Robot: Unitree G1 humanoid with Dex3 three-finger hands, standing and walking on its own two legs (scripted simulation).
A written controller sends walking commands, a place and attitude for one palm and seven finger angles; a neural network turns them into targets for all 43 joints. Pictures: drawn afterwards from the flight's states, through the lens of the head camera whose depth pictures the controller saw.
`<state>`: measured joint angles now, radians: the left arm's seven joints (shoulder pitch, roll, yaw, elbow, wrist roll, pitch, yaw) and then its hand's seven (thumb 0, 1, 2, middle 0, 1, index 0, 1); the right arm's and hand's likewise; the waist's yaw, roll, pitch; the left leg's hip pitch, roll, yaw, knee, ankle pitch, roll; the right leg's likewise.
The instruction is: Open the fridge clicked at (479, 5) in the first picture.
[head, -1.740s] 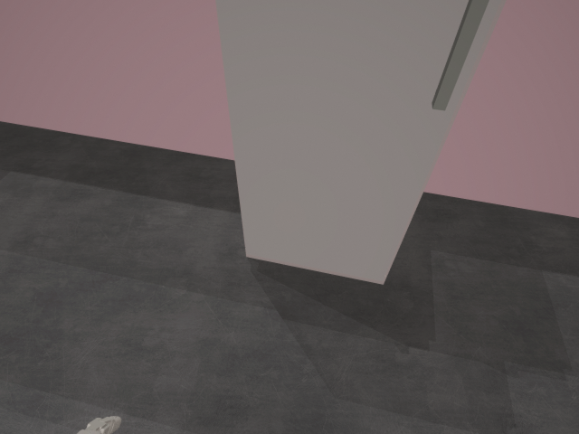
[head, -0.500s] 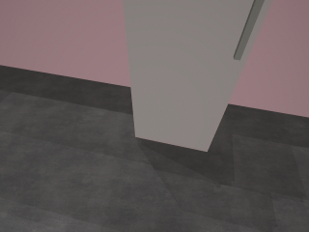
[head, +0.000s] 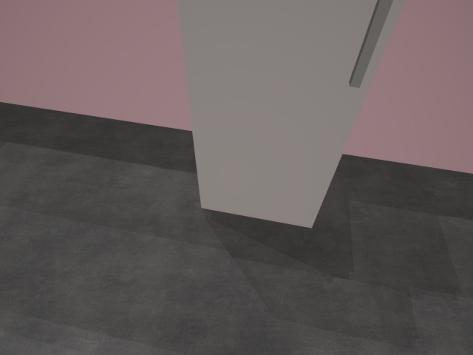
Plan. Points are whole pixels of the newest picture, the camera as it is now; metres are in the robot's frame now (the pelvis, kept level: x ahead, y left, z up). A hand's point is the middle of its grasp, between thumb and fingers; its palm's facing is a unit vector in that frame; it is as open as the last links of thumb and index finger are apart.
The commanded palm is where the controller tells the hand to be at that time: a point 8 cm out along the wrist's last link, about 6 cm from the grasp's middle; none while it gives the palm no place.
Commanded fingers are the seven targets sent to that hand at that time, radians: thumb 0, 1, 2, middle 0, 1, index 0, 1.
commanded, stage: turn to face it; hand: right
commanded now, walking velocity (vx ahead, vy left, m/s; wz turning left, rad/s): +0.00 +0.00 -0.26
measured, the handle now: (379, 9) +0.78 -0.27 +0.25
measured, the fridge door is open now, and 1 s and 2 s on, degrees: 0 0 0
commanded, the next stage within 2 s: take the last steps up to it in 0.24 s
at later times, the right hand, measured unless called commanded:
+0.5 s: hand out of the picture -0.01 -0.21 -0.19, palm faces +0.11 +0.97 -0.21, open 7.4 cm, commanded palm none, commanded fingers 0.00 -0.90 -0.90 0.20 0.30 0.20 0.30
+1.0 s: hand out of the picture +0.17 -0.25 -0.18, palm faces +0.13 +0.98 -0.14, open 7.4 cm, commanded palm none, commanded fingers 0.00 -0.90 -0.90 0.20 0.30 0.20 0.30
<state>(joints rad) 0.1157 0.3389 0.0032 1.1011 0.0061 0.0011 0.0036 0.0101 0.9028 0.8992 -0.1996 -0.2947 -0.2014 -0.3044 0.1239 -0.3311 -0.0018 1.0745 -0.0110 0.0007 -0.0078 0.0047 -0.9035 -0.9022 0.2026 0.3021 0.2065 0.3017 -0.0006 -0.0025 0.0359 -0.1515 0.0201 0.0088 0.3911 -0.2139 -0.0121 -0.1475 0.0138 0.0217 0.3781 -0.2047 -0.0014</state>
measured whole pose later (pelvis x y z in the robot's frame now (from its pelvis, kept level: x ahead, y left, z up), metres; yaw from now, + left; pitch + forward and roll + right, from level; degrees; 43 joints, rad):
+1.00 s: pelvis +0.14 -0.07 -0.01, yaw -7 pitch +1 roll +1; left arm 0.49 0.08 0.01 1.15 0.01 -0.07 0.05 0.01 0.90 0.90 -0.20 -0.29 -0.20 -0.30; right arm 0.20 -0.17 -0.06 1.05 -0.03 0.00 0.02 0.01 -0.91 -0.90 0.20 0.30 0.20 0.30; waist 0.03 0.03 0.04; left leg -0.62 0.08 0.07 0.99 -0.19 -0.01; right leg 0.05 0.04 -0.07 0.26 -0.33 -0.06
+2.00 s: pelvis +0.28 -0.08 -0.01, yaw -5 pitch -1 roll +2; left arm 0.19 0.16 0.06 1.01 0.03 0.03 0.03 0.01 0.91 0.90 -0.20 -0.29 -0.20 -0.30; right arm 0.24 -0.22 -0.08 1.01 -0.02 0.07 -0.02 0.00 -0.91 -0.90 0.20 0.30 0.20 0.30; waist 0.02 0.00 0.02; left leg -0.25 0.04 0.02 0.81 -0.52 -0.02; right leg -0.36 -0.05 -0.09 0.41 -0.04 -0.05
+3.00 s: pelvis +0.30 -0.11 +0.00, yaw -6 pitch +0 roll +0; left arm 0.28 0.13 0.01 1.17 0.01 -0.01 0.04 0.01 0.92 0.90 -0.20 -0.29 -0.20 -0.30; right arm 0.21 -0.16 -0.02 1.13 -0.01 -0.02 -0.04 0.01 -0.93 -0.90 0.20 0.30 0.20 0.30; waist 0.01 -0.02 0.02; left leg -0.17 0.04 0.09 0.42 -0.25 -0.01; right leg -0.09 -0.04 -0.10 0.38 -0.30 0.01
